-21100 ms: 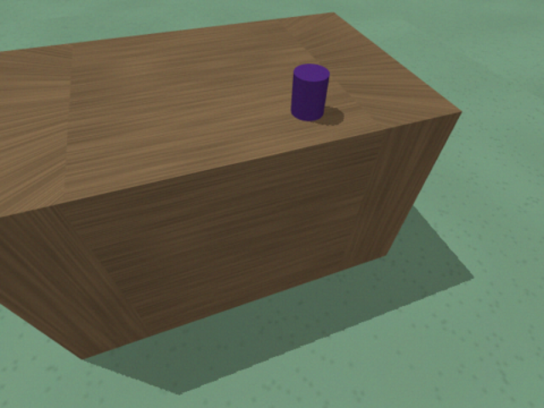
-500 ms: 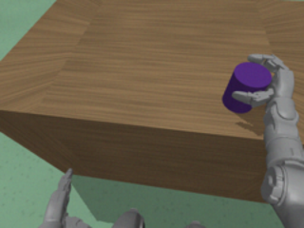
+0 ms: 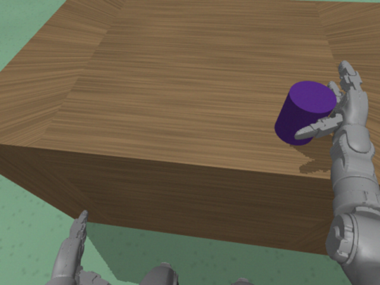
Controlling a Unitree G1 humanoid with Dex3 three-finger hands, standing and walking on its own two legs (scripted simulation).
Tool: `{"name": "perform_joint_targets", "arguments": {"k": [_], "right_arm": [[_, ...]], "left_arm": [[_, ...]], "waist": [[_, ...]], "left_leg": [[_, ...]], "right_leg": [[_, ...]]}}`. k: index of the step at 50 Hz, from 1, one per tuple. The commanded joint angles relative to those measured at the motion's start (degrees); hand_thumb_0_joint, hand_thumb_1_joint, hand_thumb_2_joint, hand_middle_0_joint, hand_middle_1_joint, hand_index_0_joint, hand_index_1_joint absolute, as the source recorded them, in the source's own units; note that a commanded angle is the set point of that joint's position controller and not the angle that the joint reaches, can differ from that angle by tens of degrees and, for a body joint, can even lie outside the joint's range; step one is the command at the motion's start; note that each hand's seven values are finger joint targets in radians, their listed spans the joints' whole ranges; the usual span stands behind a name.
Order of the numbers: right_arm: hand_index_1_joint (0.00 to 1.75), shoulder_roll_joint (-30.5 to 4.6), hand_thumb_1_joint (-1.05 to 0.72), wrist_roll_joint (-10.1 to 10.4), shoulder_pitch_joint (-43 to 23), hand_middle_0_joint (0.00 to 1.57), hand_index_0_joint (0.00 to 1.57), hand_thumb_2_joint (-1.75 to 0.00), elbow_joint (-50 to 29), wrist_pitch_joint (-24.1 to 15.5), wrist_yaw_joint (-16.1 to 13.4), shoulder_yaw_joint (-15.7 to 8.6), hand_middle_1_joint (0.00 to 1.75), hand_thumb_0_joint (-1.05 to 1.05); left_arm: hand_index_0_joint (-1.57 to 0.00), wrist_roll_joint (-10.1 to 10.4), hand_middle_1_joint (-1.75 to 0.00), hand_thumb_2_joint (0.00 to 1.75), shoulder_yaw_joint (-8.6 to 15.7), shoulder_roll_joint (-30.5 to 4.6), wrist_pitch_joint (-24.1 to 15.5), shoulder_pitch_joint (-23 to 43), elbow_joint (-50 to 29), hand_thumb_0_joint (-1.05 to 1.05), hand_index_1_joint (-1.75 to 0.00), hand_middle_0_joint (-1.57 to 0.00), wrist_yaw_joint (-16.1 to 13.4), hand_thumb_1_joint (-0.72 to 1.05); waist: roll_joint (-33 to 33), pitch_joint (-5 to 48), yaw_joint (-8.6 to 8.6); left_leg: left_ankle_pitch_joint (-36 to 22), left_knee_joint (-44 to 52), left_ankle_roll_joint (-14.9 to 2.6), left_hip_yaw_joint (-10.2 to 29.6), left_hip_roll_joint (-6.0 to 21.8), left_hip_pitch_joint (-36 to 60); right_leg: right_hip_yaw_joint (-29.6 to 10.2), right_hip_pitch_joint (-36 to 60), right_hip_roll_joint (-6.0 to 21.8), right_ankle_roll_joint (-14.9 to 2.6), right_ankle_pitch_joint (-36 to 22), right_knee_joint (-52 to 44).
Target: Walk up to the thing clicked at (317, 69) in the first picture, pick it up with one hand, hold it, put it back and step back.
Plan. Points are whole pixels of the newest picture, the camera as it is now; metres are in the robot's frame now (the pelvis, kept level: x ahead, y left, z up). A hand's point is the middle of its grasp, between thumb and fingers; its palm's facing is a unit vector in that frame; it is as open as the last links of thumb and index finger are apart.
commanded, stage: withdraw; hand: right
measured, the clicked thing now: (302, 114) +0.47 -0.18 +0.08
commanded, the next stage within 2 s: rise in 0.20 s
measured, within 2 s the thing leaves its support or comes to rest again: neither
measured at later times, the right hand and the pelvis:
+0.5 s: hand out of the picture +0.46 -0.30 +0.19, palm faces +0.29 +0.93 -0.24, open 17.6 cm; pelvis +0.02 +0.01 +0.03, yaw -1 degrees
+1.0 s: hand out of the picture +0.30 -0.28 +0.17, palm faces +0.37 +0.85 -0.37, open 17.6 cm; pelvis +0.03 +0.00 +0.04, yaw -1 degrees
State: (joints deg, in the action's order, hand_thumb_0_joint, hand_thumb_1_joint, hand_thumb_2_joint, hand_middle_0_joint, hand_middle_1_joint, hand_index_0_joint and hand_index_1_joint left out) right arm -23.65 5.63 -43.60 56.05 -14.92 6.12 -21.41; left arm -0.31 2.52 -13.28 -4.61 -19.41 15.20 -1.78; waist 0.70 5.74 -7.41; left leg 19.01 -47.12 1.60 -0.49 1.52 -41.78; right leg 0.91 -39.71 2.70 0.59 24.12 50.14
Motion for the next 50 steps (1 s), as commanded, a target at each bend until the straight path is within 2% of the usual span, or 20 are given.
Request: {"name": "perform_joint_targets", "arguments": {"k": [1, 4, 6, 8, 9, 11, 13, 16, 17, 19, 24, 27, 31, 33, 35, 41, 44, 46, 48, 50], "right_arm": [[0.05, -19.3, 0.55, 0.8, -29.7, 0.06, 0.05, -0.03, -21.1, -2.8, -0.4, -3.5, 0.05, 0.00], [0.04, -20.9, 0.56, 1.1, -27.5, 0.06, 0.06, -0.02, -19.4, -0.8, 0.0, -4.4, 0.04, 0.00], [0.04, -24.4, 0.55, 1.4, -30.6, 0.07, 0.06, -0.01, -21.1, 0.0, 0.4, -6.1, 0.04, 0.00], [0.04, -23.1, 0.56, 1.8, -30.1, 0.06, 0.06, -0.02, -18.5, 1.7, 1.7, -5.1, 0.04, 0.00], [0.04, -22.0, 0.58, 1.6, -27.8, 0.06, 0.06, -0.02, -14.7, 3.0, 2.6, -4.3, 0.04, 0.00], [0.04, -19.0, 0.56, 2.1, -25.3, 0.06, 0.06, -0.02, -9.5, 5.6, 5.0, -2.0, 0.04, 0.00], [0.04, -22.0, 0.51, 2.6, -25.4, 0.07, 0.06, -0.03, -9.9, 7.3, 7.0, -3.1, 0.04, 0.00], [0.06, -21.4, 0.54, 3.9, -25.5, 0.06, 0.06, -0.05, -7.9, 9.0, 10.2, -2.6, 0.06, 0.00], [0.06, -31.8, 0.56, -3.4, -24.6, 0.06, 0.06, -0.04, -8.9, 8.6, 6.8, -2.3, 0.06, 0.00], [0.06, -27.4, 0.59, -2.7, -23.7, 0.06, 0.06, -0.04, -8.1, 8.9, 4.8, -1.3, 0.06, 0.00], [0.06, -36.4, 0.61, -5.6, -22.7, 0.05, 0.06, -0.03, -14.6, 8.9, 0.7, -5.2, 0.06, 0.00], [0.06, -37.7, 0.61, -6.5, -22.4, 0.06, 0.05, -0.04, -16.4, 8.5, -1.6, -6.5, 0.06, 0.00], [0.05, -35.6, 0.61, -6.7, -18.1, 0.06, 0.05, -0.04, -18.6, 7.9, -4.2, -6.5, 0.05, 0.00], [0.05, -31.0, 0.60, -6.3, -14.4, 0.06, 0.05, -0.04, -21.1, 7.7, -4.8, -4.2, 0.05, 0.00], [0.05, -29.3, 0.58, -5.7, -6.3, 0.06, 0.05, -0.05, -22.0, 8.0, -5.5, -4.2, 0.05, 0.00], [0.06, -20.3, 0.57, -2.8, 18.3, 0.06, 0.05, -0.05, -46.0, 9.1, -5.3, -2.0, 0.05, 0.00], [0.06, -21.2, 0.58, -1.8, 27.3, 0.06, 0.05, -0.05, -61.1, 9.4, -6.0, -5.7, 0.06, 0.00], [0.06, -17.5, 0.57, -1.4, 31.4, 0.06, 0.05, -0.05, -72.4, 8.8, -6.4, -4.6, 0.06, 0.00], [0.06, -18.4, 0.58, -1.4, 37.4, 0.06, 0.05, -0.04, -79.0, 7.9, -7.7, -7.4, 0.06, 0.00], [0.06, -17.0, 0.59, -1.4, 42.9, 0.05, 0.05, -0.04, -83.3, 7.2, -8.7, -7.9, 0.06, 0.00]], "left_arm": [[-0.05, 1.0, -0.05, 0.04, 6.6, -10.7, -2.8, 0.3, -10.7, 0.00, -0.05, -0.05, -1.5, -0.53], [-0.04, 1.5, -0.04, 0.04, 3.2, -7.3, -2.3, 0.1, -6.8, 0.00, -0.04, -0.05, -1.3, -0.53], [-0.04, 1.7, -0.04, 0.04, 2.7, -6.9, -2.2, 1.3, -4.1, 0.00, -0.04, -0.04, -1.6, -0.53], [-0.05, 1.9, -0.04, 0.03, 1.0, -6.1, -2.4, 4.2, -3.9, 0.00, -0.04, -0.04, -1.8, -0.53], [-0.04, 2.1, -0.04, 0.03, 2.8, -8.2, -2.6, 4.7, -4.0, 0.00, -0.04, -0.04, -2.1, -0.53], [-0.05, 2.4, -0.04, 0.03, 1.3, -7.5, -2.8, 4.0, -1.0, 0.00, -0.04, -0.05, -2.2, -0.53], [-0.05, 2.6, -0.04, 0.03, 2.5, -9.5, -3.3, 4.9, -1.3, 0.00, -0.04, -0.05, -2.7, -0.54], [-0.04, 3.0, -0.04, 0.08, 1.8, -9.5, -4.0, 4.3, -1.0, 0.00, -0.06, -0.06, -2.9, -0.57], [-0.04, 2.8, -0.05, 0.07, 1.7, -8.3, -3.5, 4.9, -3.4, 0.00, -0.06, -0.05, -2.5, -0.55], [-0.04, 3.0, -0.04, 0.06, 1.6, -7.6, -2.4, -0.5, 0.7, 0.00, -0.05, -0.05, -1.8, -0.55], [-0.04, 3.1, -0.04, 0.05, 0.8, -6.9, -1.6, 0.1, 2.0, 0.00, -0.04, -0.05, 0.0, -0.53], [-0.05, 3.1, -0.04, 0.06, 1.4, -7.4, -1.0, 3.5, 3.0, 0.00, -0.04, -0.05, 0.5, -0.53], [-0.05, 3.1, -0.05, 0.06, 2.5, -9.5, -1.5, 8.5, 2.2, 0.00, -0.05, -0.05, 0.1, -0.54], [-0.05, 2.9, -0.04, 0.07, 3.4, -10.4, -1.9, 8.5, 0.5, 0.00, -0.05, -0.05, -0.2, -0.54], [-0.05, 3.1, -0.04, 0.06, 3.7, -10.3, -2.2, 7.0, -0.6, 0.00, -0.05, -0.05, -0.6, -0.54], [-0.05, 4.1, -0.04, 0.06, 4.5, -7.1, -0.6, -2.6, 2.7, 0.00, -0.04, -0.05, 0.3, -0.53], [-0.05, 4.2, -0.05, 0.06, 6.4, -7.3, 0.8, -0.5, 5.8, 0.00, -0.05, -0.05, 0.9, -0.54], [-0.05, 4.0, -0.05, 0.06, 4.6, -5.4, 1.1, 2.3, 4.3, 0.00, -0.05, -0.05, 1.2, -0.53], [-0.05, 3.6, -0.05, 0.05, 4.1, -5.2, 1.2, 5.2, 3.5, 0.00, -0.05, -0.05, 0.9, -0.52], [-0.06, 3.0, -0.05, 0.04, 6.7, -8.3, 1.2, 7.3, 1.5, 0.00, -0.04, -0.05, -0.3, -0.52]], "waist": [[-7.9, 30.2, 1.29], [-10.3, 25.7, 3.42], [-10.5, 25.6, 3.27], [-8.0, 24.4, 3.49], [-6.7, 24.4, 2.76], [-6.9, 21.0, 2.23], [-4.2, 20.2, 2.72], [-1.0, 19.4, 1.77], [-1.1, 16.7, 5.38], [-1.1, 14.7, 3.93], [-3.8, 18.1, 6.28], [-6.8, 20.2, 7.06], [-8.0, 22.7, 7.55], [-8.0, 24.6, 6.76], [-5.6, 20.2, 6.98], [-7.1, 11.2, 8.52], [-9.8, 7.0, 9.90], [-8.7, 6.0, 10.16], [-9.1, 5.7, 10.92], [-7.7, 6.8, 10.43]], "left_leg": [[-17.8, 5.1, -2.21, -1.5, -2.3, 16.3], [-15.9, 6.6, -2.62, -1.8, -2.4, 16.7], [-16.9, 7.4, -2.57, -1.6, -2.3, 17.6], [-18.5, 8.2, -2.35, -1.4, -1.9, 20.9], [-19.2, 8.6, -2.25, -1.2, -1.8, 21.3], [-19.0, 9.3, -2.28, -1.7, -2.0, 19.7], [-18.8, 10.5, -1.86, -1.9, -1.9, 20.1], [-19.6, 11.2, -1.58, -2.1, -1.8, 20.7], [-16.9, 12.7, -1.52, -2.2, -1.3, 21.6], [-17.9, 13.4, -1.38, -1.9, -0.9, 21.9], [-21.3, 13.8, -1.43, -1.8, -0.6, 25.4], [-23.1, 14.0, -1.90, -1.6, -0.5, 27.5], [-23.3, 14.2, -2.47, -2.6, -1.3, 27.8], [-24.7, 14.4, -2.76, -3.2, -1.8, 26.8], [-23.7, 15.0, -2.71, -3.9, -2.2, 26.5], [-25.6, 16.8, -2.76, -4.1, -1.8, 28.5], [-21.8, 18.4, -2.92, -4.1, -1.9, 29.4], [-20.9, 19.0, -2.74, -4.2, -1.8, 31.3], [-19.9, 19.5, -2.58, -3.9, -1.5, 33.1], [-19.7, 19.7, -2.44, -4.0, -1.5, 34.1]], "right_leg": [[-0.9, 18.5, -1.9, -0.27, -22.3, -7.3], [-1.1, 18.3, -1.9, 0.23, -23.3, -9.2], [-1.0, 18.8, -1.7, 0.23, -23.7, -9.8], [-0.5, 17.3, -1.9, -0.12, -22.5, -10.6], [-0.3, 17.9, -2.0, -0.24, -22.6, -10.9], [-0.5, 18.4, -1.7, -0.15, -24.5, -11.8], [-0.4, 19.2, -1.8, -0.60, -24.2, -12.3], [-0.4, 19.5, -2.0, -1.07, -23.5, -13.4], [0.5, 18.6, -2.2, -0.77, -21.7, -14.8], [1.2, 18.3, -2.8, -1.32, -20.5, -15.8], [1.8, 20.7, -3.3, -1.09, -23.9, -16.0], [1.7, 21.8, -3.2, -0.56, -26.6, -16.4], [0.8, 25.9, -2.2, 0.12, -30.9, -16.7], [0.3, 30.2, -1.4, 0.53, -36.3, -16.4], [0.3, 29.7, -1.2, 0.46, -35.8, -17.1], [1.8, 28.1, -1.7, 0.04, -34.8, -19.9], [1.8, 26.5, -1.9, 0.09, -30.8, -22.1], [1.6, 26.3, -1.8, -0.06, -28.3, -23.0], [1.6, 26.6, -1.9, -0.11, -26.7, -23.6], [1.0, 28.2, -1.8, -0.15, -27.0, -24.0]]}}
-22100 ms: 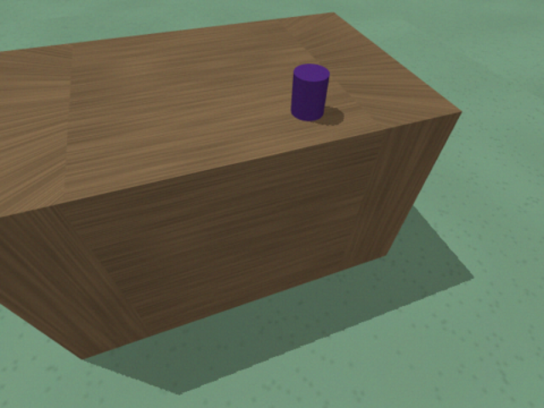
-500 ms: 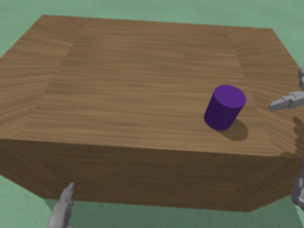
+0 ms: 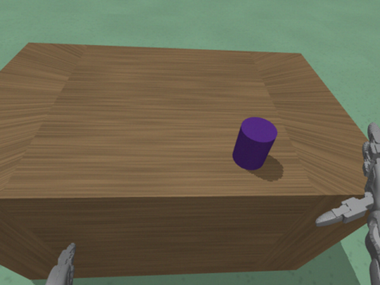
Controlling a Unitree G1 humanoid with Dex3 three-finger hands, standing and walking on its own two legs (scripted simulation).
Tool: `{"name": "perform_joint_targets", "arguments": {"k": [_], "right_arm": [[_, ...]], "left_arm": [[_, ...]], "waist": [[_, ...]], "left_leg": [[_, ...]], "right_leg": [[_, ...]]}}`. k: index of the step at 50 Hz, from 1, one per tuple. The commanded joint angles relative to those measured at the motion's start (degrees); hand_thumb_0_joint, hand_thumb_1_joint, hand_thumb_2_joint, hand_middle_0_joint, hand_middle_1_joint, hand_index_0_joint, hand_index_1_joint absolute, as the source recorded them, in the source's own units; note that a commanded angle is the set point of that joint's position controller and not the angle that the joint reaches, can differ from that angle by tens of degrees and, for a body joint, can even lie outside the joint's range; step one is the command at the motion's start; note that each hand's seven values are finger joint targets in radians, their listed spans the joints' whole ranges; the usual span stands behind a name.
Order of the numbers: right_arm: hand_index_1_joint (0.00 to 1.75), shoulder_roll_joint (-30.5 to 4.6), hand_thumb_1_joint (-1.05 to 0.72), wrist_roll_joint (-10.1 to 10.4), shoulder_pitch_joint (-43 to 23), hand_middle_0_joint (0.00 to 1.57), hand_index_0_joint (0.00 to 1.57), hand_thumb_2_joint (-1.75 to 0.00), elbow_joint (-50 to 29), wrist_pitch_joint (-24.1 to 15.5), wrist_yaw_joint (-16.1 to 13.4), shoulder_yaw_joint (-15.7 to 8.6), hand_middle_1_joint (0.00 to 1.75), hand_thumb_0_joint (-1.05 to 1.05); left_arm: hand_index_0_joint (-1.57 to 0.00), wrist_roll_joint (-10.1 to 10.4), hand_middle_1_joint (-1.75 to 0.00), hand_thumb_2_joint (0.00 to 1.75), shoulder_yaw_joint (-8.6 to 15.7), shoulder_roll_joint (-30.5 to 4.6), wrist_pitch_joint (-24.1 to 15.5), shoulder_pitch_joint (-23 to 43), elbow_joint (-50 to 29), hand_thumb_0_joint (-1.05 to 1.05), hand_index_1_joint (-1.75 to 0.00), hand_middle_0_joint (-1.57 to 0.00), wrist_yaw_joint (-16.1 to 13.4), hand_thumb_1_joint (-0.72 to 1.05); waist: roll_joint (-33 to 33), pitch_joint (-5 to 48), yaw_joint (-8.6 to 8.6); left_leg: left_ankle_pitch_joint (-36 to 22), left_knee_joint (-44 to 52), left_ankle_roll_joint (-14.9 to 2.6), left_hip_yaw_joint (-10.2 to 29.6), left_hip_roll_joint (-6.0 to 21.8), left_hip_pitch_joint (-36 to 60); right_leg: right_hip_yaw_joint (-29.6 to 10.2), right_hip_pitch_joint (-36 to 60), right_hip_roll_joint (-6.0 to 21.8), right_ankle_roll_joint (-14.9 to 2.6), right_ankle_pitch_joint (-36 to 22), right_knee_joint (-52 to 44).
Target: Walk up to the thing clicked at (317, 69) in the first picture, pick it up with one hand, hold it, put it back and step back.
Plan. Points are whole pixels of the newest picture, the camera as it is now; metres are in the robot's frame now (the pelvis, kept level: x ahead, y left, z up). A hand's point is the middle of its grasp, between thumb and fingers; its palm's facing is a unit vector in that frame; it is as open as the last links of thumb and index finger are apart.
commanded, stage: sink last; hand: right
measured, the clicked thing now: (253, 144) +0.44 -0.18 +0.04
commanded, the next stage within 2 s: home in 0.56 s
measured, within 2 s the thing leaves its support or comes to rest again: neither
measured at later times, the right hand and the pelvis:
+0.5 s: hand (373, 251) +0.14 -0.25 +0.15, palm faces +0.41 +0.80 -0.45, open 17.6 cm; pelvis -0.03 +0.02 +0.00, yaw -2 degrees
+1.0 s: hand (301, 279) +0.14 -0.20 +0.01, palm faces +0.19 +0.94 -0.29, open 17.6 cm; pelvis -0.03 +0.01 +0.01, yaw -1 degrees
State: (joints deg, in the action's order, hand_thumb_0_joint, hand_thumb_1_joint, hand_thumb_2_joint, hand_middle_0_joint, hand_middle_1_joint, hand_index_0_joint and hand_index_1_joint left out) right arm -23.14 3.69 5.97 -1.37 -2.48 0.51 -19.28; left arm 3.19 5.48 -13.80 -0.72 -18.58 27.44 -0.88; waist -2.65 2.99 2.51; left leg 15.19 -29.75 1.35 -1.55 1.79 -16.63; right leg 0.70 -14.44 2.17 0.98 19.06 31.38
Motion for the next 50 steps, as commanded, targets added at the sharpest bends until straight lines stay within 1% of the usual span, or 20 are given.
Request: {"name": "perform_joint_targets", "arguments": {"k": [1, 6, 8, 10, 12, 14, 16, 18, 22, 24, 28, 31, 33, 34, 38, 41, 43, 46, 48, 50], "right_arm": [[0.06, -15.7, 0.58, 0.5, -3.4, 0.05, 0.05, -0.04, -25.9, -5.5, -3.6, -9.8, 0.06, 0.00], [0.06, -7.5, 0.59, 0.4, 11.1, 0.05, 0.05, -0.05, -26.0, -7.0, -3.9, -6.3, 0.06, 0.00], [0.06, -4.0, 0.60, 0.5, 17.2, 0.05, 0.05, -0.04, -26.1, -7.5, -3.1, -3.9, 0.06, 0.00], [0.06, -3.6, 0.60, 0.7, 18.5, 0.05, 0.05, -0.05, -30.2, -8.8, -2.5, -3.1, 0.06, 0.00], [0.06, -4.7, 0.59, 0.6, 15.2, 0.05, 0.05, -0.05, -32.4, -9.7, -2.3, -3.5, 0.06, 0.00], [0.06, -6.8, 0.59, 0.6, 12.8, 0.05, 0.05, -0.05, -32.8, -10.8, -2.5, -5.3, 0.06, 0.00], [0.06, -7.5, 0.59, 0.5, 12.7, 0.05, 0.05, -0.05, -33.4, -11.7, -2.7, -6.6, 0.06, 0.00], [0.06, -7.3, 0.59, 0.2, 16.0, 0.05, 0.05, -0.05, -30.1, -12.5, -2.9, -7.4, 0.06, 0.00], [0.06, -7.4, 0.60, 0.0, 16.5, 0.05, 0.05, -0.05, -27.2, -14.7, -2.9, -8.4, 0.06, 0.00], [0.06, -8.3, 0.58, -0.1, 16.8, 0.05, 0.05, -0.05, -25.5, -15.6, -2.9, -9.6, 0.06, 0.00], [0.06, -5.8, 0.57, -0.2, 17.4, 0.05, 0.05, -0.06, -23.2, -17.5, -2.5, -7.0, 0.06, 0.00], [0.06, -5.6, 0.56, -0.4, 16.1, 0.05, 0.05, -0.06, -24.5, -18.6, -2.5, -6.0, 0.06, 0.00], [0.06, -5.1, 0.54, -0.6, 18.1, 0.05, 0.05, -0.06, -22.2, -18.8, -2.5, -5.6, 0.06, 0.00], [0.05, -5.4, 0.57, -0.6, 18.4, 0.05, 0.05, -0.05, -20.9, -18.7, -2.5, -5.8, 0.05, 0.00], [0.05, -1.2, 0.58, -0.7, 19.5, 0.05, 0.05, -0.04, -16.7, -18.0, -1.9, -1.0, 0.05, 0.00], [0.05, 1.4, 0.57, -1.0, 20.4, 0.05, 0.05, -0.04, -13.3, -17.3, -1.5, 3.6, 0.05, 0.00], [0.05, 2.5, 0.56, -1.3, 19.8, 0.05, 0.05, -0.05, -10.7, -16.7, -1.4, 6.4, 0.05, 0.00], [0.05, 1.5, 0.56, -1.9, 19.0, 0.05, 0.05, -0.05, -7.5, -15.6, -1.7, 6.8, 0.05, 0.00], [0.05, 1.5, 0.58, -2.4, 18.0, 0.05, 0.05, -0.04, -4.3, -14.6, -2.0, 7.6, 0.05, 0.00], [0.05, 2.2, 0.57, -2.7, 16.3, 0.05, 0.05, -0.04, 0.5, -13.4, -2.3, 8.8, 0.05, 0.00]], "left_arm": [[-0.06, -0.7, -0.05, 0.05, 4.4, -8.2, -2.8, 6.8, -11.3, 0.00, -0.05, -0.05, -1.8, -0.52], [-0.06, -1.4, -0.05, 0.04, 7.2, -9.5, -3.7, 5.8, -13.5, 0.00, -0.04, -0.05, -3.4, -0.51], [-0.06, -1.1, -0.05, 0.03, 5.0, -6.0, -3.8, 2.1, -10.8, 0.00, -0.04, -0.05, -2.9, -0.50], [-0.06, -0.9, -0.05, 0.03, 5.6, -5.9, -4.2, 1.3, -11.2, 0.00, -0.04, -0.05, -2.5, -0.50], [-0.06, -0.9, -0.05, 0.04, 3.2, -3.5, -4.7, 2.1, -10.9, 0.00, -0.04, -0.05, -2.2, -0.51], [-0.06, -1.1, -0.05, 0.04, 5.2, -4.5, -5.3, 3.3, -8.0, 0.00, -0.04, -0.05, -2.6, -0.50], [-0.06, -1.6, -0.05, 0.04, 7.9, -7.1, -6.6, 4.5, -7.1, 0.00, -0.04, -0.05, -3.0, -0.50], [-0.06, -1.9, -0.05, 0.04, 6.3, -5.1, -7.3, 3.8, -4.5, 0.00, -0.04, -0.05, -2.8, -0.51], [-0.05, -2.3, -0.05, 0.05, 5.4, -4.5, -8.6, 6.6, -4.5, 0.00, -0.05, -0.05, -2.6, -0.52], [-0.05, -2.4, -0.05, 0.06, 6.5, -5.8, -9.2, 8.6, -4.8, 0.00, -0.05, -0.05, -2.6, -0.53], [-0.05, -2.2, -0.05, 0.07, 3.6, -3.6, -9.7, 9.0, -3.2, 0.00, -0.06, -0.05, -2.1, -0.54], [-0.05, -2.3, -0.05, 0.08, 5.6, -6.9, -10.6, 9.9, -6.4, 0.00, -0.06, -0.05, -2.5, -0.54], [-0.05, -2.3, -0.06, 0.09, 5.1, -6.9, -10.7, 8.7, -7.5, 0.00, -0.07, -0.05, -2.4, -0.55], [-0.13, -2.2, -0.14, 0.17, 6.5, -7.6, -10.3, 6.4, -5.8, 0.00, -0.15, -0.13, -2.5, -0.47], [-0.13, -1.8, -0.19, 0.49, 1.0, -1.6, -10.0, 6.8, -5.7, 0.00, -0.19, -0.13, -1.9, -0.15], [-0.14, -1.7, -0.20, 0.56, -2.7, 1.6, -9.6, 9.2, -3.1, 0.00, -0.20, -0.14, -1.3, 0.09], [-0.15, -1.9, -0.21, 0.60, -2.1, 0.4, -9.5, 11.6, -0.5, 0.00, -0.21, -0.15, -1.4, 0.25], [-0.16, -2.4, -0.24, 0.69, 1.3, -4.2, -9.6, 12.6, 1.4, 0.00, -0.24, -0.16, -1.9, 0.49], [-0.17, -2.8, -0.25, 0.75, 2.8, -6.3, -9.7, 12.7, 0.3, 0.00, -0.25, -0.17, -2.4, 0.62], [-0.18, -2.8, -0.26, 0.79, 1.7, -5.1, -9.5, 13.1, 1.1, 0.00, -0.26, -0.18, -2.8, 0.69]], "waist": [[-3.2, 8.9, 0.43], [2.3, 4.3, -0.29], [2.7, 0.8, 0.21], [3.2, -0.5, -0.20], [3.8, -3.0, -0.85], [1.1, -6.7, -1.29], [0.5, -6.3, -1.55], [-0.6, -5.5, -0.20], [1.3, -4.0, 0.75], [2.7, -3.3, 1.31], [3.2, -4.5, 1.61], [3.7, -0.5, 0.72], [4.2, -1.3, 0.71], [3.6, -2.1, 0.47], [2.1, -4.5, 0.58], [0.3, -6.3, 0.60], [-0.1, -6.4, -0.19], [-1.6, -3.0, -1.44], [1.2, 0.8, -2.44], [3.1, 0.0, -2.72]], "left_leg": [[-15.6, 2.4, -2.08, -3.1, -1.7, 9.3], [-10.2, 4.4, -1.44, -3.5, -1.1, 8.5], [-10.0, 4.7, -1.32, -3.9, -1.1, 7.5], [-8.6, 5.3, -1.16, -3.8, -0.9, 6.4], [-4.5, 6.9, -0.75, -3.2, -0.4, 4.8], [1.3, 8.2, -0.87, -2.8, -0.2, 2.3], [3.7, 8.5, -0.95, -2.9, -0.2, 2.1], [2.5, 8.2, -1.07, -3.1, -0.1, 3.9], [1.9, 8.9, -1.02, -2.8, 0.2, 5.9], [3.1, 9.8, -0.90, -2.0, 0.8, 6.6], [4.6, 10.8, -0.85, -1.4, 0.8, 6.8], [-0.3, 9.2, -1.00, -3.1, -0.5, 8.6], [-1.3, 9.2, -1.10, -3.5, -0.6, 8.9], [-1.7, 9.3, -1.19, -3.6, -0.8, 8.7], [-2.8, 9.8, -1.36, -3.9, -0.9, 8.7], [-3.2, 10.1, -1.38, -3.7, -0.8, 8.4], [-2.3, 9.9, -1.51, -3.6, -1.0, 7.3], [-5.5, 8.7, -1.65, -3.7, -1.2, 7.6], [-8.7, 8.2, -1.39, -3.9, -1.4, 8.8], [-8.7, 8.8, -1.08, -3.6, -1.1, 8.2]], "right_leg": [[1.1, 2.9, -1.3, -0.62, -21.3, -5.3], [1.4, 3.0, -2.0, -1.47, -14.9, -6.4], [1.6, 2.7, -2.0, -1.52, -14.9, -7.1], [2.0, 2.8, -2.3, -1.65, -13.4, -7.5], [2.2, 2.2, -2.8, -2.11, -8.9, -8.3], [2.0, 1.2, -3.1, -2.26, -3.1, -9.6], [1.6, 1.4, -3.2, -2.30, -0.7, -10.2], [1.5, 0.9, -3.3, -2.09, -1.9, -10.2], [1.6, 1.1, -3.6, -2.01, -3.7, -9.8], [1.7, 1.3, -3.8, -1.92, -3.9, -9.5], [1.8, 1.4, -3.5, -1.67, -3.8, -10.4], [1.3, 3.6, -2.9, -1.77, -6.4, -11.4], [1.4, 4.0, -3.0, -1.82, -6.9, -11.9], [1.3, 4.3, -2.9, -1.72, -7.2, -12.2], [1.4, 3.6, -2.8, -1.50, -8.2, -12.8], [1.8, 2.5, -3.0, -1.50, -8.2, -12.7], [1.7, 2.1, -2.8, -1.41, -7.0, -12.8], [1.3, 3.7, -2.4, -1.06, -9.3, -12.4], [0.9, 5.8, -2.2, -1.18, -12.5, -11.5], [1.0, 6.0, -2.4, -1.53, -12.3, -11.2]]}}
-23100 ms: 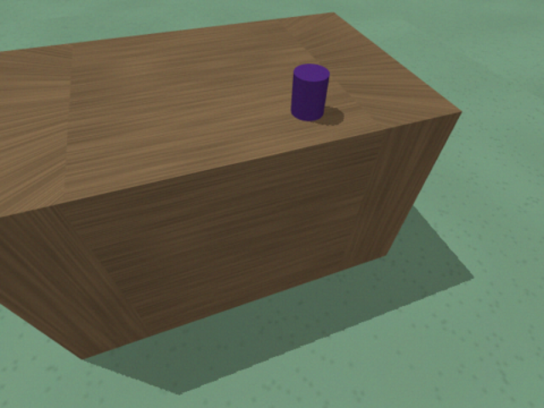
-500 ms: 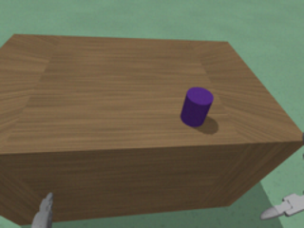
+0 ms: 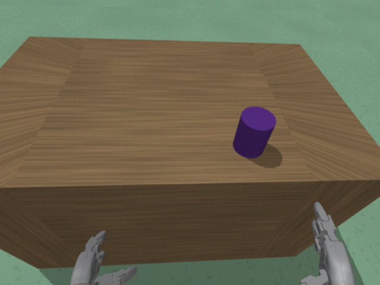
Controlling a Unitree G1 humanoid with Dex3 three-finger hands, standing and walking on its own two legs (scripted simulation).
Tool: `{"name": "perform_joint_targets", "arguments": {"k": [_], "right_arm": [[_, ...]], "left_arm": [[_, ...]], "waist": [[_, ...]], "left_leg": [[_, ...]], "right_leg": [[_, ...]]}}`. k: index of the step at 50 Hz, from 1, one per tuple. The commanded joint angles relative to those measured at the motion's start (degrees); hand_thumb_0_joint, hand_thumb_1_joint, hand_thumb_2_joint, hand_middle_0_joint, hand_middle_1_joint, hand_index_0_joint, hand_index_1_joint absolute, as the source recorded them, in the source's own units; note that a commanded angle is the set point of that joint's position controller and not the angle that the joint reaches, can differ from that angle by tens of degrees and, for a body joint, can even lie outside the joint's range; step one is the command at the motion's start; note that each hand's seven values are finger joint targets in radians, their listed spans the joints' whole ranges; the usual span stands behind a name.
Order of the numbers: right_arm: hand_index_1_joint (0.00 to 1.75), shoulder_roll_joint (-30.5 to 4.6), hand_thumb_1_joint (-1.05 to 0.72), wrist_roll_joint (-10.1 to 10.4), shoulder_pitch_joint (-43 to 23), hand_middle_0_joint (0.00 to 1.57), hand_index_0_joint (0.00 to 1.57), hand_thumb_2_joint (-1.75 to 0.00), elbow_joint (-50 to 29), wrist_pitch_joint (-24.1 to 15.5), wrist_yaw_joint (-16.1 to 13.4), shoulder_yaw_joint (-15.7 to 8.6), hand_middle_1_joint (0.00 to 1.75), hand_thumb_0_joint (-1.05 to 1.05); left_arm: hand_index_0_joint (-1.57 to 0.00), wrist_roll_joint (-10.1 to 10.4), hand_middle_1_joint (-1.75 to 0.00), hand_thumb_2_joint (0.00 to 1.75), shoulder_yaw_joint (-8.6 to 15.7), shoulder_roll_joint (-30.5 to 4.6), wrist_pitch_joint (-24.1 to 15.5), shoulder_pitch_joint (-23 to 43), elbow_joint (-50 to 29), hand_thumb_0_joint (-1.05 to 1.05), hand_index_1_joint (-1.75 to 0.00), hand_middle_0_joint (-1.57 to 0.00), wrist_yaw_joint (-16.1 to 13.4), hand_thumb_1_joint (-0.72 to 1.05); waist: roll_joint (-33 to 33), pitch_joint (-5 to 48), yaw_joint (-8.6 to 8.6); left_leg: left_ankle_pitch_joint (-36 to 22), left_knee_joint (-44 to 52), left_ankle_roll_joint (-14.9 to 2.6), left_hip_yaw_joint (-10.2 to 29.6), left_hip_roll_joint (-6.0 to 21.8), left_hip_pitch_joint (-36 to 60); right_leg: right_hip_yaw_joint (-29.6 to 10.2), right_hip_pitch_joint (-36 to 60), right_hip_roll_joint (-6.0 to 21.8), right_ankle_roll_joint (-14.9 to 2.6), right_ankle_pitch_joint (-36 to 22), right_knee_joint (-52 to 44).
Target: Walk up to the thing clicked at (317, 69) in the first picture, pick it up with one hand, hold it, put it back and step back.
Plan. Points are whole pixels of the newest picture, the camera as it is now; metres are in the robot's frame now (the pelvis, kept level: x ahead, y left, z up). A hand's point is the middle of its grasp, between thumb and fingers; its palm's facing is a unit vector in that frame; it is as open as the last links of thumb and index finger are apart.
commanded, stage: home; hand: right
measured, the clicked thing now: (252, 133) +0.48 -0.18 +0.03
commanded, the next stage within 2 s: none
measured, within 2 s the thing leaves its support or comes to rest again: neither
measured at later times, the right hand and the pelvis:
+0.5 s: hand (267, 257) +0.20 -0.18 -0.10, palm faces +0.09 +0.97 -0.23, open 17.5 cm; pelvis +0.02 -0.01 +0.00, yaw +1 degrees
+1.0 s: hand out of the picture +0.12 -0.27 -0.14, palm faces -0.06 +0.91 -0.41, open 17.5 cm; pelvis +0.02 -0.01 +0.00, yaw +2 degrees
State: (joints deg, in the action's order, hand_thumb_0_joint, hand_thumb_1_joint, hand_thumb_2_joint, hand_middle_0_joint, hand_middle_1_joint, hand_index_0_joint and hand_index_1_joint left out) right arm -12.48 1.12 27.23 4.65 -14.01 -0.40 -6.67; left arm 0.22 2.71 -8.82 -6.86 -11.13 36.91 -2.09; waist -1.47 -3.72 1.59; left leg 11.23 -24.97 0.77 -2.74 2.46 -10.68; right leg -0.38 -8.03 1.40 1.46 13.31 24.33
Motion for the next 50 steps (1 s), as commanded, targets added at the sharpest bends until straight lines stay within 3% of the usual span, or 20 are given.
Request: {"name": "perform_joint_targets", "arguments": {"k": [1, 5, 7, 13, 14, 15, 16, 17, 18, 20, 21, 25, 30, 32, 33, 34, 35, 38, 43, 50], "right_arm": [[0.05, -7.7, 0.58, -0.3, -6.3, 0.05, 0.05, -0.04, -3.2, -1.2, -1.5, -2.7, 0.05, 0.00], [0.05, -4.4, 0.58, -0.9, -12.1, 0.05, 0.05, -0.04, 7.3, 0.5, -1.6, 2.5, 0.05, 0.00], [0.05, -4.1, 0.57, -1.1, -14.2, 0.05, 0.05, -0.04, 12.1, 1.4, -1.8, 3.5, 0.05, 0.00], [0.05, -6.7, 0.57, -1.0, -18.8, 0.05, 0.05, -0.05, 21.8, 4.2, -2.7, 2.6, 0.05, 0.00], [0.05, -10.6, 0.55, -1.0, -21.2, 0.05, 0.05, -0.06, 19.4, 3.7, -4.4, -4.1, 0.05, 0.00], [0.06, -6.3, 0.52, -1.3, -19.4, 0.06, 0.06, -0.07, 21.6, 3.9, -4.1, 0.6, 0.06, 0.00], [0.05, -3.3, 0.54, -1.1, -19.1, 0.05, 0.05, -0.06, 21.9, 4.0, -3.8, 3.7, 0.05, 0.00], [0.05, -4.4, 0.56, -1.0, -19.5, 0.05, 0.05, -0.05, 21.0, 4.0, -4.3, 2.1, 0.05, 0.00], [0.05, -4.7, 0.56, -0.8, -19.8, 0.05, 0.05, -0.05, 20.8, 4.1, -4.5, 2.0, 0.05, 0.00], [0.05, -3.9, 0.56, -0.6, -18.7, 0.05, 0.05, -0.05, 20.9, 4.3, -4.7, 3.1, 0.05, 0.00], [0.05, -2.0, 0.56, -0.5, -18.8, 0.05, 0.05, -0.05, 21.4, 4.5, -4.6, 4.6, 0.05, 0.00], [0.05, -2.7, 0.55, -0.6, -18.6, 0.05, 0.05, -0.05, 20.9, 4.5, -5.0, 4.2, 0.05, 0.00], [0.05, -3.4, 0.56, -0.6, -21.8, 0.05, 0.05, -0.05, 21.2, 5.2, -5.3, 3.7, 0.05, 0.00], [0.05, -4.1, 0.57, -0.7, -21.6, 0.05, 0.05, -0.04, 20.6, 5.5, -5.6, 3.1, 0.05, 0.00], [0.05, -18.3, 0.59, -4.1, -13.7, 0.05, 0.05, -0.03, 31.3, 7.5, -3.6, 1.2, 0.05, 0.00], [0.05, -18.0, 0.55, -3.9, -13.7, 0.05, 0.05, -0.06, 32.4, 8.4, -2.7, 0.9, 0.05, 0.00], [0.05, -16.6, 0.54, -3.2, -13.6, 0.05, 0.05, -0.06, 32.9, 8.7, -2.1, 1.3, 0.05, 0.00], [0.05, -15.5, 0.55, -2.6, -16.5, 0.05, 0.05, -0.06, 36.6, 9.3, -1.1, 3.1, 0.05, 0.00], [0.05, -17.4, 0.56, -2.6, -20.3, 0.05, 0.05, -0.05, 42.6, 10.7, -0.4, 4.5, 0.05, 0.00], [0.05, -20.7, 0.54, -2.3, -21.3, 0.05, 0.05, -0.06, 49.3, 11.2, -0.3, 5.2, 0.05, 0.00]], "left_arm": [[-0.19, 0.1, -0.28, 0.85, 3.1, -8.9, -3.3, 7.0, -8.6, 0.00, -0.28, -0.19, -1.7, 0.77], [-0.20, 0.5, -0.30, 0.90, -0.2, -5.7, -3.0, 8.2, -7.1, 0.00, -0.30, -0.20, -2.1, 0.90], [-0.20, 0.6, -0.30, 0.90, -0.6, -5.6, -2.8, 7.8, -7.2, 0.00, -0.30, -0.20, -2.4, 0.90], [-0.20, 0.6, -0.30, 0.90, -0.6, -6.9, -1.4, 7.9, -5.5, 0.00, -0.30, -0.20, -1.9, 0.90], [-0.20, -0.5, -0.30, 0.90, 0.3, -11.4, -0.5, 2.5, -2.6, 0.00, -0.30, -0.20, -1.7, 0.90], [-0.20, -0.3, -0.30, 0.90, -0.5, -10.1, -0.3, 3.9, -3.7, 0.00, -0.30, -0.20, -1.5, 0.90], [-0.20, -0.3, -0.30, 0.90, -0.6, -9.6, -0.3, 4.0, -4.5, 0.00, -0.30, -0.20, -1.2, 0.90], [-0.20, -0.2, -0.30, 0.90, -0.5, -9.5, -0.1, 4.4, -4.7, 0.00, -0.30, -0.20, -1.2, 0.90], [-0.20, -0.1, -0.30, 0.90, -0.6, -9.5, 0.2, 4.4, -4.8, 0.00, -0.30, -0.20, -1.3, 0.90], [-0.20, 0.0, -0.30, 0.90, -0.5, -9.8, 0.8, 4.4, -5.2, 0.00, -0.30, -0.20, -1.1, 0.90], [-0.20, -0.1, -0.30, 0.90, -0.4, -10.0, 1.0, 3.9, -5.4, 0.00, -0.30, -0.20, -0.9, 0.90], [-0.20, 0.1, -0.30, 0.90, 0.0, -10.0, 2.2, 3.6, -5.5, 0.00, -0.30, -0.20, -0.9, 0.90], [-0.20, 0.1, -0.30, 0.90, 0.0, -10.2, 3.5, 2.6, -4.9, 0.00, -0.30, -0.20, -1.4, 0.90], [-0.20, 0.2, -0.30, 0.90, 0.1, -10.4, 3.9, 2.3, -4.6, 0.00, -0.30, -0.20, -1.5, 0.90], [-0.20, -3.2, -0.30, 0.90, 2.6, -20.4, 4.0, -0.3, 0.7, 0.00, -0.30, -0.20, -0.2, 0.90], [-0.20, -3.2, -0.30, 0.90, 2.7, -20.2, 4.3, -2.1, 1.6, 0.00, -0.30, -0.20, 0.3, 0.90], [-0.20, -2.7, -0.30, 0.90, 2.5, -19.8, 4.2, -1.7, 2.1, 0.00, -0.30, -0.20, 0.7, 0.90], [-0.20, -1.9, -0.30, 0.90, 1.5, -19.3, 4.5, 0.1, 5.0, 0.00, -0.30, -0.20, 1.3, 0.90], [-0.20, -2.2, -0.30, 0.90, 0.5, -20.9, 5.3, 2.8, 10.1, 0.00, -0.30, -0.20, 1.8, 0.90], [-0.20, -1.8, -0.30, 0.90, -0.3, -23.0, 5.8, 4.1, 15.8, 0.00, -0.30, -0.20, 2.2, 0.90]], "waist": [[2.2, 7.0, -1.85], [3.6, 6.8, -2.55], [3.9, 8.7, -2.79], [-1.2, 10.2, -1.27], [-2.3, 9.5, 0.37], [-2.9, 7.0, -0.87], [-1.1, 7.4, -1.62], [-1.6, 8.2, -0.76], [-2.1, 8.3, -0.62], [-0.4, 7.1, -0.48], [0.6, 7.6, -1.20], [2.5, 9.4, -0.71], [2.6, 10.9, -1.60], [2.0, 11.9, -1.09], [-0.2, 14.3, -1.42], [-1.0, 16.0, -1.91], [-0.2, 17.1, -1.28], [2.1, 13.9, -1.62], [1.1, 5.0, -2.00], [2.9, 4.5, -2.01]], "left_leg": [[-3.9, 4.5, -0.37, -2.1, -1.5, 2.3], [-5.2, 4.0, -0.24, -1.7, -1.3, 1.8], [-6.3, 3.5, -0.23, -1.4, -1.2, 2.2], [-9.7, 2.8, -0.78, -1.4, -1.4, 4.5], [-7.4, 2.5, -1.21, -0.9, -2.0, 4.3], [-5.8, 2.9, -1.31, -0.8, -2.1, 3.1], [-5.4, 3.0, -1.30, -1.1, -2.3, 3.3], [-5.8, 3.2, -1.27, -0.9, -2.2, 3.8], [-6.0, 3.2, -1.19, -0.8, -2.1, 4.0], [-6.0, 3.1, -1.21, -1.2, -2.4, 3.6], [-6.3, 2.9, -1.30, -1.4, -2.7, 3.0], [-8.3, 2.6, -1.01, -1.2, -2.4, 4.1], [-12.8, 1.5, -0.82, -0.8, -2.3, 4.0], [-13.4, 1.1, -1.02, -0.9, -2.5, 4.5], [-26.9, -4.8, -2.58, 4.1, 4.8, 5.8], [-28.0, -5.7, -3.43, 3.7, 4.9, 7.3], [-32.0, -6.2, -3.33, 3.7, 4.9, 8.1], [-26.6, -4.8, -2.90, 3.6, 4.6, 5.2], [-12.7, 0.7, -2.54, 5.1, 4.5, 1.1], [-8.5, 4.9, -2.38, 6.3, 4.7, 1.1]], "right_leg": [[2.3, -0.5, -1.9, -2.16, -5.6, -4.0], [2.5, -1.1, -1.9, -2.14, -6.5, -3.3], [2.6, -1.0, -2.0, -2.24, -7.3, -3.0], [2.6, -2.1, -1.7, -1.34, -10.8, -2.9], [2.7, -2.9, -1.9, -1.09, -8.5, -2.9], [3.1, -3.2, -1.8, -1.06, -6.6, -3.4], [3.0, -2.9, -1.5, -1.06, -6.1, -3.4], [3.2, -3.0, -1.7, -1.17, -6.3, -3.4], [3.4, -2.9, -1.8, -1.12, -6.5, -3.3], [3.2, -4.1, -1.5, -1.23, -6.7, -3.6], [3.1, -3.4, -1.1, -1.22, -7.1, -3.5], [3.1, -2.9, -1.4, -1.56, -9.0, -2.8], [3.3, -1.2, -1.4, -1.63, -13.3, -1.5], [3.1, -0.5, -1.2, -1.33, -14.4, -1.8], [-1.4, 0.4, 4.7, -2.32, -25.5, 2.5], [-1.2, 0.5, 4.7, -2.17, -27.0, 2.5], [-1.4, 1.0, 4.8, -2.21, -30.3, 3.7], [-1.4, 0.9, 5.1, -1.90, -26.2, 2.4], [-1.8, -1.9, 4.7, -2.46, -10.6, -2.8], [-2.4, 1.1, 4.5, -2.59, -6.0, -5.7]]}}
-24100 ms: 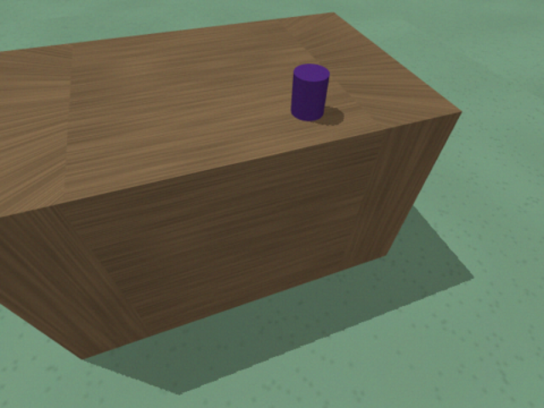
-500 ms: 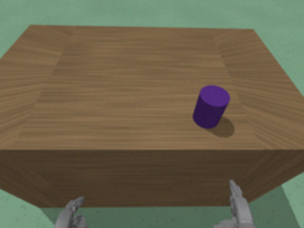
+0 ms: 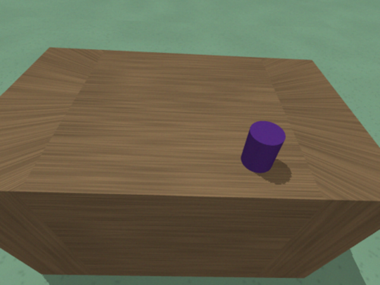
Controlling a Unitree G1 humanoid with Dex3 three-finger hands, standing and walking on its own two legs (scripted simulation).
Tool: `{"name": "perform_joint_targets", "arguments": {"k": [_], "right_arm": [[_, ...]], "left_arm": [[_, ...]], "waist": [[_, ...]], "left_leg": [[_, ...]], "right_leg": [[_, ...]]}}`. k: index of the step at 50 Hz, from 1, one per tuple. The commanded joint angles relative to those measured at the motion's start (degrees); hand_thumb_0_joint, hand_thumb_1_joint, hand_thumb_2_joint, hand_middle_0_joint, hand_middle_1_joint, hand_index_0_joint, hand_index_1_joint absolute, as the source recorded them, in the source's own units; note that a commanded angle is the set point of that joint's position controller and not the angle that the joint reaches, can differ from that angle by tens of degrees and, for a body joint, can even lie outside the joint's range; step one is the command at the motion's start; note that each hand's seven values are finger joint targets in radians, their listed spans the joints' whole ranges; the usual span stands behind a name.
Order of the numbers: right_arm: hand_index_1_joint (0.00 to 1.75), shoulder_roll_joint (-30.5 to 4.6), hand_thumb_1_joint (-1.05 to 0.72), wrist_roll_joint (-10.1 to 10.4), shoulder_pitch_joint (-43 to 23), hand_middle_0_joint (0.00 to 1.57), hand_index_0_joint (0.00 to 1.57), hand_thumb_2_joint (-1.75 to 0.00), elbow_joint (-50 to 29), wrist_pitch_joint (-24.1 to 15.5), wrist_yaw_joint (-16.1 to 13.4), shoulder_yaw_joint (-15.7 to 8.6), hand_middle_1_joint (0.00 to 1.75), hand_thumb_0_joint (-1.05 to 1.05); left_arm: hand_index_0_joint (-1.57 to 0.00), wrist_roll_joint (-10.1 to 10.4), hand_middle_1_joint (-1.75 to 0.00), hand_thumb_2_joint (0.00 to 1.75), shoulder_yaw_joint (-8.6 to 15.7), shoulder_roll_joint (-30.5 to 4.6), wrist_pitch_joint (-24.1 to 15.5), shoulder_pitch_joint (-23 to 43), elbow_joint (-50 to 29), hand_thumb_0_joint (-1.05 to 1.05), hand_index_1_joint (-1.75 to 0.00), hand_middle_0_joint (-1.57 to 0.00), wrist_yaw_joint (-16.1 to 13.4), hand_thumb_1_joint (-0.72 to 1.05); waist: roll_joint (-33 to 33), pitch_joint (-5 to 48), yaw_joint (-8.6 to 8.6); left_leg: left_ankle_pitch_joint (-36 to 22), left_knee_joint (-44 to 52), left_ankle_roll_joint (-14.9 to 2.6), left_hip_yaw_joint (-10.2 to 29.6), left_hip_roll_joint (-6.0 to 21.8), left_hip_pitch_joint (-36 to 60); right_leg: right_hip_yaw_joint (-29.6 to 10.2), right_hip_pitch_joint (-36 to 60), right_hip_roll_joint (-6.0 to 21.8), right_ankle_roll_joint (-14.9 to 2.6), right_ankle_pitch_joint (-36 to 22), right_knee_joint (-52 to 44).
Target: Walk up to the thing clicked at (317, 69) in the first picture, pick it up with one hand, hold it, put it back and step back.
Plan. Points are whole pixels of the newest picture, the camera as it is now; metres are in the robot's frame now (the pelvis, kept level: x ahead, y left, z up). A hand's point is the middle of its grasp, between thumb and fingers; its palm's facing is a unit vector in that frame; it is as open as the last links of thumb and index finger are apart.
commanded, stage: home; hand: right
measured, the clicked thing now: (261, 147) +0.45 -0.18 +0.03
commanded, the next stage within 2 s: stand in 1.54 s
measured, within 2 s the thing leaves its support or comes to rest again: neither
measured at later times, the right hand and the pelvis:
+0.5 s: hand out of the picture +0.04 -0.25 -0.15, palm faces -0.05 +0.93 -0.36, open 17.3 cm; pelvis -0.02 +0.00 +0.01, yaw +0 degrees
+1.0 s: hand out of the picture +0.07 -0.25 -0.15, palm faces -0.05 +0.93 -0.36, open 17.3 cm; pelvis -0.01 +0.01 +0.01, yaw +0 degrees
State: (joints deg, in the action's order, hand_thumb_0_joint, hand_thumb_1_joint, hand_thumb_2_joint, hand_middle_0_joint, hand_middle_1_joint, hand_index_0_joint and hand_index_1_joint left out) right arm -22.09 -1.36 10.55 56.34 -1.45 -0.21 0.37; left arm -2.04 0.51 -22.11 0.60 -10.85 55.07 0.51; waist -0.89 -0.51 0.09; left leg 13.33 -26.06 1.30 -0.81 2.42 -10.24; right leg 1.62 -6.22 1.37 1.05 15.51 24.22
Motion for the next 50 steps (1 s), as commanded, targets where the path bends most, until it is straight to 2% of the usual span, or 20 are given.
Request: {"name": "perform_joint_targets", "arguments": {"k": [1, 4, 7, 9, 11, 14, 16, 18, 21, 22, 25, 31, 33, 38, 42, 43, 46, 50], "right_arm": [[0.06, -11.2, 0.53, 0.1, -4.9, 0.05, 0.05, -0.06, -1.8, -1.2, -0.4, -1.8, 0.06, 0.00], [0.06, -11.6, 0.53, 0.3, -4.3, 0.06, 0.05, -0.07, 0.1, -0.8, -0.2, -1.4, 0.06, 0.00], [0.05, -12.4, 0.54, 0.2, -4.1, 0.05, 0.05, -0.06, 1.4, -0.9, -0.2, -1.4, 0.05, 0.00], [0.05, -12.5, 0.54, 0.2, -4.2, 0.05, 0.05, -0.06, 2.1, -0.7, -0.2, -1.3, 0.05, 0.00], [0.06, -12.5, 0.53, 0.2, -3.8, 0.05, 0.05, -0.06, 2.5, -0.7, -0.2, -1.3, 0.06, 0.00], [0.05, -12.5, 0.54, 0.1, -3.7, 0.05, 0.05, -0.06, 3.0, -0.6, -0.3, -1.3, 0.05, 0.00], [0.06, -12.6, 0.52, 0.3, -4.0, 0.06, 0.06, -0.07, 3.2, -0.7, -0.2, -1.4, 0.06, 0.00], [0.06, -12.2, 0.53, 0.3, -3.9, 0.05, 0.05, -0.06, 3.4, -0.6, -0.3, -1.4, 0.06, 0.00], [0.06, -11.8, 0.53, 0.4, -3.4, 0.06, 0.06, -0.07, 3.8, -0.5, -0.2, -1.6, 0.06, 0.00], [0.06, -11.8, 0.53, 0.3, -3.7, 0.06, 0.06, -0.07, 3.7, -0.5, -0.2, -1.6, 0.06, 0.00], [0.06, -11.3, 0.52, 0.4, -3.7, 0.06, 0.06, -0.07, 3.7, -0.4, -0.1, -1.7, 0.06, 0.00], [0.06, -11.2, 0.53, 0.5, -3.8, 0.06, 0.05, -0.07, 3.8, -0.3, -0.1, -1.6, 0.06, 0.00], [0.06, -11.2, 0.52, 0.6, -4.2, 0.06, 0.06, -0.07, 3.8, -0.3, -0.1, -1.6, 0.06, 0.00], [0.06, -11.1, 0.52, 0.6, -4.8, 0.06, 0.06, -0.07, 3.8, -0.3, -0.3, -1.5, 0.06, 0.00], [0.06, -11.2, 0.52, 0.7, -5.1, 0.06, 0.06, -0.07, 3.9, -0.5, -0.3, -1.5, 0.06, 0.00], [0.06, -11.4, 0.52, 0.7, -4.8, 0.06, 0.06, -0.07, 4.0, -0.5, -0.4, -1.5, 0.06, 0.00], [0.06, -11.3, 0.53, 0.8, -5.4, 0.05, 0.05, -0.07, 4.1, -0.7, -0.5, -1.5, 0.06, 0.00], [0.06, -11.3, 0.53, 0.7, -5.2, 0.06, 0.06, -0.07, 4.3, -0.5, -0.6, -1.5, 0.06, 0.00]], "left_arm": [[-0.20, 0.5, -0.30, 0.90, 1.8, -10.1, -1.7, 3.5, -1.5, 0.00, -0.30, -0.20, -0.4, 0.90], [-0.20, 0.6, -0.30, 0.90, 1.4, -10.9, -1.9, 3.6, 0.6, 0.00, -0.30, -0.20, -0.4, 0.90], [-0.20, 0.7, -0.30, 0.90, 1.3, -11.5, -1.9, 3.8, 1.7, 0.00, -0.30, -0.20, -0.4, 0.90], [-0.20, 0.7, -0.30, 0.90, 1.4, -11.7, -1.6, 3.7, 2.7, 0.00, -0.30, -0.20, -0.4, 0.90], [-0.20, 0.8, -0.30, 0.90, 1.3, -11.5, -1.7, 3.4, 3.4, 0.00, -0.30, -0.20, -0.4, 0.90], [-0.20, 0.8, -0.30, 0.90, 1.3, -11.4, -1.5, 3.0, 4.5, 0.00, -0.30, -0.20, -0.3, 0.90], [-0.20, 0.8, -0.30, 0.90, 1.2, -11.2, -1.6, 2.6, 4.9, 0.00, -0.30, -0.20, -0.2, 0.90], [-0.20, 0.7, -0.30, 0.90, 1.3, -11.2, -1.6, 2.6, 5.3, 0.00, -0.30, -0.20, -0.3, 0.90], [-0.20, 0.9, -0.30, 0.90, 1.4, -11.2, -1.6, 3.1, 5.5, 0.00, -0.30, -0.20, -0.3, 0.90], [-0.20, 0.9, -0.30, 0.90, 1.3, -10.8, -1.8, 2.8, 5.5, 0.00, -0.30, -0.20, -0.3, 0.90], [-0.20, 0.9, -0.30, 0.90, 1.4, -11.0, -1.9, 2.9, 5.8, 0.00, -0.30, -0.20, -0.5, 0.90], [-0.20, 1.1, -0.30, 0.90, 1.6, -10.7, -1.8, 2.7, 6.0, 0.00, -0.30, -0.20, -0.5, 0.90], [-0.20, 1.0, -0.30, 0.90, 1.5, -10.5, -1.9, 3.1, 5.9, 0.00, -0.30, -0.20, -0.5, 0.90], [-0.20, 1.0, -0.30, 0.90, 1.6, -10.6, -1.7, 3.1, 6.2, 0.00, -0.30, -0.20, -0.5, 0.90], [-0.20, 1.1, -0.30, 0.90, 1.5, -10.4, -1.7, 3.6, 6.0, 0.00, -0.30, -0.20, -0.6, 0.90], [-0.20, 1.1, -0.30, 0.90, 1.5, -10.5, -1.7, 3.4, 6.0, 0.00, -0.30, -0.20, -0.6, 0.90], [-0.20, 1.2, -0.30, 0.90, 1.5, -10.5, -1.8, 3.7, 5.9, 0.00, -0.30, -0.20, -0.7, 0.90], [-0.20, 1.2, -0.30, 0.90, 1.3, -10.1, -1.8, 4.0, 5.8, 0.00, -0.30, -0.20, -0.8, 0.90]], "waist": [[1.9, 1.6, -0.61], [0.1, -0.5, -0.24], [1.6, 0.9, -0.14], [1.4, -1.1, -0.23], [1.7, -0.3, -0.31], [2.5, -1.3, -0.35], [2.1, -1.5, -0.48], [1.7, -2.1, -0.30], [0.6, -2.2, -0.04], [1.2, -0.9, -0.18], [0.4, -0.9, 0.05], [1.1, -1.6, 0.01], [1.1, -0.5, -0.06], [1.4, -0.8, -0.11], [1.5, 0.7, -0.33], [1.6, 0.8, -0.25], [0.8, 2.7, -0.39], [1.4, 2.8, -0.34]], "left_leg": [[-10.2, 6.1, -3.02, 4.6, 4.8, 0.5], [-6.6, 7.2, -2.81, 4.9, 4.4, 0.6], [-7.4, 7.4, -2.81, 4.9, 4.6, 2.1], [-3.1, 9.1, -2.64, 5.4, 4.5, 1.1], [-3.3, 9.2, -2.89, 5.6, 4.7, 0.4], [1.4, 10.9, -3.04, 6.4, 5.0, -0.6], [0.1, 10.7, -2.96, 6.5, 4.9, 0.2], [1.6, 10.9, -2.82, 6.5, 4.8, -0.1], [0.9, 10.4, -2.93, 6.4, 4.7, 0.4], [-1.1, 9.7, -2.97, 6.1, 4.7, 1.2], [-2.2, 9.2, -2.96, 6.0, 4.7, 1.9], [-0.4, 10.1, -2.84, 6.1, 4.6, 0.8], [-3.2, 9.5, -2.79, 6.0, 4.8, 1.7], [-2.5, 10.2, -2.66, 6.1, 4.7, 1.2], [-8.4, 9.4, -2.59, 5.9, 5.1, 2.5], [-8.0, 9.4, -2.66, 5.7, 5.0, 2.6], [-15.7, 7.9, -2.73, 5.6, 5.6, 4.8], [-16.8, 7.6, -2.65, 4.9, 5.5, 4.7]], "right_leg": [[-4.5, 0.2, 4.9, -2.33, -7.9, -6.0], [-5.2, -1.5, 5.2, -2.41, -4.7, -8.2], [-5.2, -0.9, 5.3, -2.34, -6.3, -8.3], [-5.1, -2.4, 4.9, -2.21, -3.2, -8.8], [-5.1, -0.9, 5.2, -2.28, -3.4, -8.7], [-5.1, -1.4, 5.0, -2.36, -1.6, -8.6], [-5.1, -2.2, 5.0, -2.30, -2.2, -9.0], [-5.0, -2.9, 4.9, -2.19, -1.3, -8.9], [-5.6, -3.5, 5.3, -2.40, -0.3, -9.8], [-5.6, -2.7, 5.5, -2.29, -2.1, -10.0], [-5.8, -2.9, 5.6, -2.13, -2.5, -10.3], [-5.5, -3.0, 5.5, -2.14, -2.0, -9.9], [-5.5, -2.5, 5.7, -2.05, -3.6, -9.9], [-5.1, -2.2, 5.7, -2.11, -3.9, -9.3], [-5.0, -0.8, 5.9, -2.03, -7.5, -8.6], [-5.0, -0.8, 5.9, -1.94, -8.0, -8.8], [-4.7, 0.8, 6.3, -1.75, -13.6, -7.9], [-4.5, 1.6, 6.5, -1.44, -15.4, -8.3]]}}
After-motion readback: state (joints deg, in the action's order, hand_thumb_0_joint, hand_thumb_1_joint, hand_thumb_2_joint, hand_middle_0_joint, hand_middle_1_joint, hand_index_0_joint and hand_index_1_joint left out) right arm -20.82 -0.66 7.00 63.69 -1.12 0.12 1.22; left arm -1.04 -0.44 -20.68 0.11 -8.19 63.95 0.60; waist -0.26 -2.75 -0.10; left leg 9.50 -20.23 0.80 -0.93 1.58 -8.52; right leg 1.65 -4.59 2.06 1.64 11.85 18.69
